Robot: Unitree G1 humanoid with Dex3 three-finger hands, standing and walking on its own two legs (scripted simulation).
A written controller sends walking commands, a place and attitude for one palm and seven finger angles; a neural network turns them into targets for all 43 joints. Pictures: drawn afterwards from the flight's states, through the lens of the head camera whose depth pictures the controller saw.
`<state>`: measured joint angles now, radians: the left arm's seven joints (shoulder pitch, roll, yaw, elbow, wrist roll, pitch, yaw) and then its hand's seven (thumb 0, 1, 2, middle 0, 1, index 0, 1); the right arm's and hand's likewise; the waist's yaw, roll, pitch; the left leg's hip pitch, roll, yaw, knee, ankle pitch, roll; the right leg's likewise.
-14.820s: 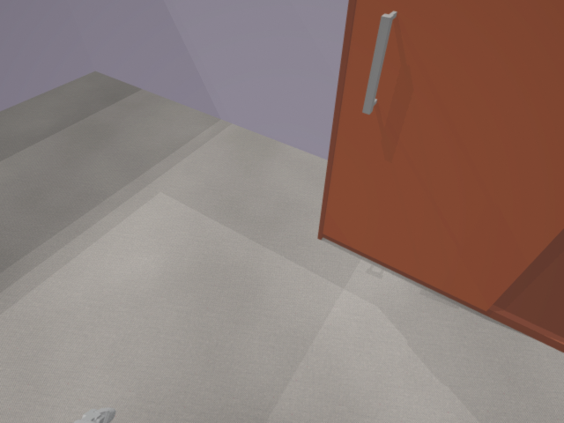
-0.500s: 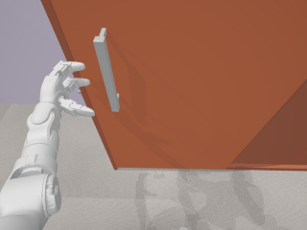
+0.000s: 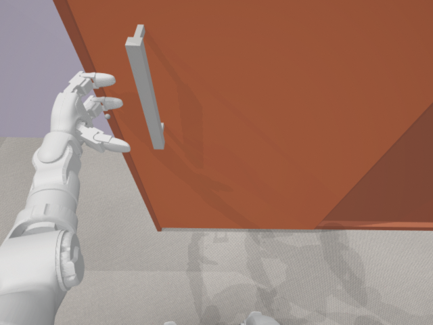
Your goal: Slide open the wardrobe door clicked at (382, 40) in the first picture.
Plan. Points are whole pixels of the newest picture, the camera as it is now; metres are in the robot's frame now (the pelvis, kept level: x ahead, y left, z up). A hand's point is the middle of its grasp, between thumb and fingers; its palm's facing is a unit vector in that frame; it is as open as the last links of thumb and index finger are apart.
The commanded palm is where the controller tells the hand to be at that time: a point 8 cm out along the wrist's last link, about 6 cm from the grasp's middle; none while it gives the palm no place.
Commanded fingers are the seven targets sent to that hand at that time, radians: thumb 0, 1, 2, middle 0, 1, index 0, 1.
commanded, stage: feel for the door with the fingertips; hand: left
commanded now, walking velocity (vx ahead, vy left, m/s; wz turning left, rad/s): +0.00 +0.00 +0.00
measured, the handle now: (151, 96) +0.52 +0.11 +0.11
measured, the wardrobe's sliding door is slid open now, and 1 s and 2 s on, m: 0.00 0.00 0.00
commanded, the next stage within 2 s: slide the fingers in behind the handle in 0.78 s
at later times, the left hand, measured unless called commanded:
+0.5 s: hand (134, 114) +0.47 +0.14 +0.12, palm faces -0.01 -1.00 -0.03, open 14.0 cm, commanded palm +0.45 +0.19 +0.12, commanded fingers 0.00 -0.50 0.30 -0.30 -1.20 -0.30 -1.20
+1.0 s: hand (134, 105) +0.48 +0.14 +0.13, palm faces -0.05 -1.00 -0.02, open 13.6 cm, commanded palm +0.46 +0.19 +0.12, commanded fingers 0.00 -0.50 0.30 -0.30 -1.20 -0.30 -1.20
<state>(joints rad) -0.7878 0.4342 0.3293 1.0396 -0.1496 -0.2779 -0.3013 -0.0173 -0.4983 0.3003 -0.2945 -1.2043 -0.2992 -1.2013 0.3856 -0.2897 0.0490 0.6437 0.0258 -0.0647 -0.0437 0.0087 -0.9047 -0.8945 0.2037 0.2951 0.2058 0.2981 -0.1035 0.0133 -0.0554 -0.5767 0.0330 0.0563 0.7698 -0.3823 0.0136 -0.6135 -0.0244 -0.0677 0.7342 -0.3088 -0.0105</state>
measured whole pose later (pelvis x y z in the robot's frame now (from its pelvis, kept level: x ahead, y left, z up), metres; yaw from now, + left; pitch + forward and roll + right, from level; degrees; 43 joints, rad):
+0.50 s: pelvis +0.00 -0.01 +0.00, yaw +0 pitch +9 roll +0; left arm -0.79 0.32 0.29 1.02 -0.09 -0.26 -0.15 -0.02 -0.50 0.30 -0.30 -1.20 -0.30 -1.20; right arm 0.35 -0.26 0.05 0.64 0.02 -0.07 -0.02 0.01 -0.90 -0.89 0.20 0.30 0.21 0.30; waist -0.10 0.02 -0.06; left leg -0.53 0.03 0.07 0.74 -0.38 0.01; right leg -0.58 -0.02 -0.06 0.73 -0.31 -0.02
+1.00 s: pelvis -0.01 -0.01 +0.00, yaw +0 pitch +12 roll +0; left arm -0.93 0.40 0.31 1.16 -0.09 -0.30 -0.21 -0.02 -0.50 0.30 -0.36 -1.24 -0.37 -1.25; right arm 0.40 -0.29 0.04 0.66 0.01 -0.06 -0.02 0.01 -0.91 -0.89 0.20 0.29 0.20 0.30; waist -0.13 0.01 -0.06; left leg -0.62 0.04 0.05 0.78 -0.37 0.00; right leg -0.66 -0.02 -0.07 0.76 -0.30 -0.02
